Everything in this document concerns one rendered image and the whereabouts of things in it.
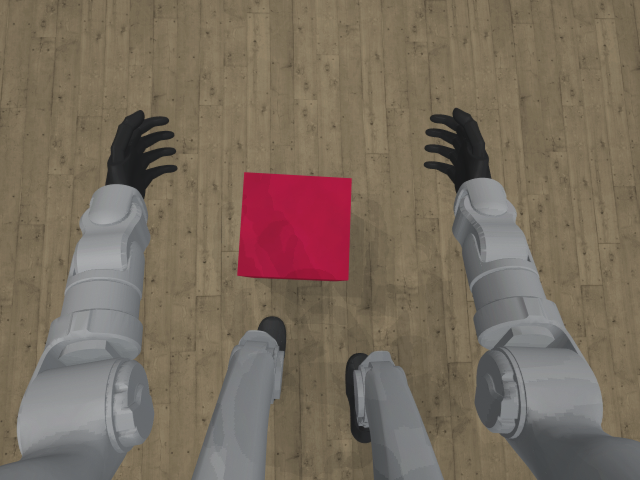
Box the carton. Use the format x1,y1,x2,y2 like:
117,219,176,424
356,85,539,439
237,172,352,281

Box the right robot hand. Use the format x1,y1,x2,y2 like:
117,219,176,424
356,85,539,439
424,108,492,194

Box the left robot hand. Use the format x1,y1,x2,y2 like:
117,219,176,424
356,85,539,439
105,110,177,199

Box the robot left foot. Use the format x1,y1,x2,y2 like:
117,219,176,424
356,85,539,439
258,316,286,400

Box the robot right forearm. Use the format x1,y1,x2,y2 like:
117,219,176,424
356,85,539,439
452,178,603,423

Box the right robot upper arm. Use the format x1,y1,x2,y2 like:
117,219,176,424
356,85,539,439
474,346,640,480

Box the left robot upper arm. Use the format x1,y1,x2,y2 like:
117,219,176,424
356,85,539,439
0,357,154,480

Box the robot right foot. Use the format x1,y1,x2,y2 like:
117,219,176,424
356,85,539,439
345,353,371,443

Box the robot foot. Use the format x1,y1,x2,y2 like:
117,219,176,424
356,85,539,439
258,316,286,400
345,353,371,443

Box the robot left forearm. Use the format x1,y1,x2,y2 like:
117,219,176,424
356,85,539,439
17,184,151,454

